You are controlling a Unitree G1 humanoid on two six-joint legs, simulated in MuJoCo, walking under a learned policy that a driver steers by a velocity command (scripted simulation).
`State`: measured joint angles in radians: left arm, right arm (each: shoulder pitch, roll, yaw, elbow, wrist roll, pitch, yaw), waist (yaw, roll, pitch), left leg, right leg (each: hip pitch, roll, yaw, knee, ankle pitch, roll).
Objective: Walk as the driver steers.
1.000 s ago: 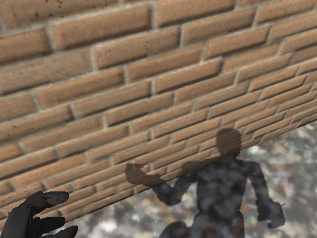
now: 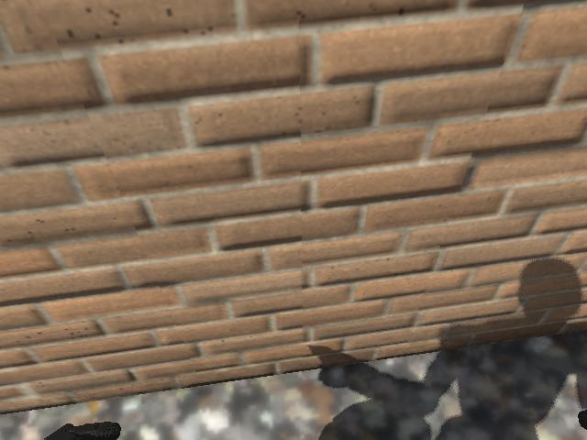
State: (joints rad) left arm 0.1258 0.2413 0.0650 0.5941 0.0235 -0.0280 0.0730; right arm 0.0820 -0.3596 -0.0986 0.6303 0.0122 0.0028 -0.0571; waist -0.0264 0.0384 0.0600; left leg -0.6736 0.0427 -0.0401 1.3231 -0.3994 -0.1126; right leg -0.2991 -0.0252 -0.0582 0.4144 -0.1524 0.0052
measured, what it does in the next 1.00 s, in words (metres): steps on the spot: left foot, then right foot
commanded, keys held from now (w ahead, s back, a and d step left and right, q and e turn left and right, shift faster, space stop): q+shift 0.20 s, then shift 0.10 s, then e+shift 0.40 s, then w+e+shift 0.30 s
